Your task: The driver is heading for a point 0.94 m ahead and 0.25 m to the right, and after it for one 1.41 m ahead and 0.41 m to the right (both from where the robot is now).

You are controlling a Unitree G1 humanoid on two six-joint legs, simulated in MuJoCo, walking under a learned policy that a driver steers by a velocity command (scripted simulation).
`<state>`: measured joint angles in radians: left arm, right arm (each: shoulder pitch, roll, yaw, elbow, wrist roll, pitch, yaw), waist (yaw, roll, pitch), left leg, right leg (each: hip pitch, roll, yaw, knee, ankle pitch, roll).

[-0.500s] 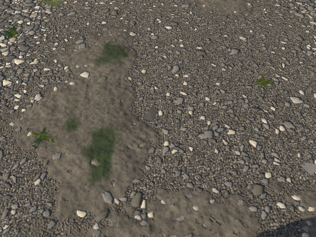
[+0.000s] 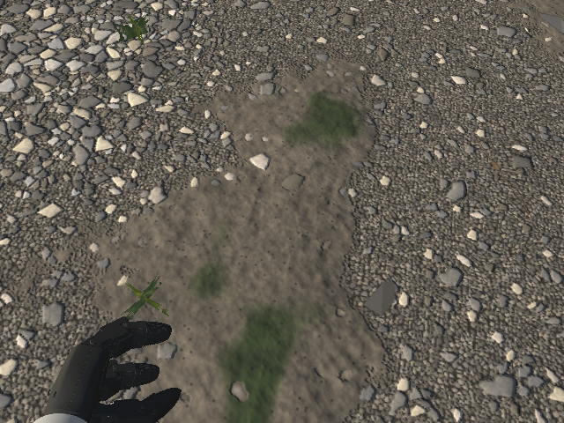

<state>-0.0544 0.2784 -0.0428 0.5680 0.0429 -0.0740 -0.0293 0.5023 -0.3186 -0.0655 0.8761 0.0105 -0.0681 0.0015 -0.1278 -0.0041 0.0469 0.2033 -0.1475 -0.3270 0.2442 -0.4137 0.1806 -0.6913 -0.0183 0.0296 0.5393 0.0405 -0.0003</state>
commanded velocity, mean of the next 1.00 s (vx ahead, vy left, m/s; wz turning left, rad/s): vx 0.94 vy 0.00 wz -0.61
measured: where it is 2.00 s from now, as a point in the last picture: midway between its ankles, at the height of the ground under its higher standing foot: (339, 156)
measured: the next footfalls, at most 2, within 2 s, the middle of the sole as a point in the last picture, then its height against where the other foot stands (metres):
right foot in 0.04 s outside the picture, level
left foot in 0.44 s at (205, 346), level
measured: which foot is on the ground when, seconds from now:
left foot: down 0.00-0.02, up 0.04-0.42, down 0.44-0.84, up 0.86-1.00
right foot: up 0.00-0.02, down 0.04-0.44, up 0.46-0.82, down 0.84-1.00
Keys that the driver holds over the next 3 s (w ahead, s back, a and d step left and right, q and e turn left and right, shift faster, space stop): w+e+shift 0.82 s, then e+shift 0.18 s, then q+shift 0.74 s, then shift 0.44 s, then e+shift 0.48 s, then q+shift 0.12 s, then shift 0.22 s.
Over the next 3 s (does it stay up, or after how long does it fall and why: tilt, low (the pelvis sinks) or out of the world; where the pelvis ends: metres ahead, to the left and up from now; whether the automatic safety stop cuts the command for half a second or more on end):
stays up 1.18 -0.38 0.02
